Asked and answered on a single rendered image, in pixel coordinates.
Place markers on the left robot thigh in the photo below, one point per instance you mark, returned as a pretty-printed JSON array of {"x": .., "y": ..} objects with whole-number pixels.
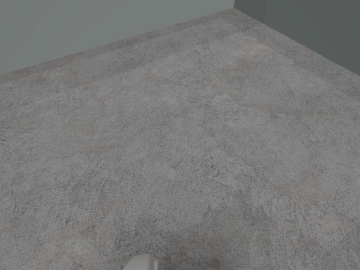
[{"x": 142, "y": 262}]

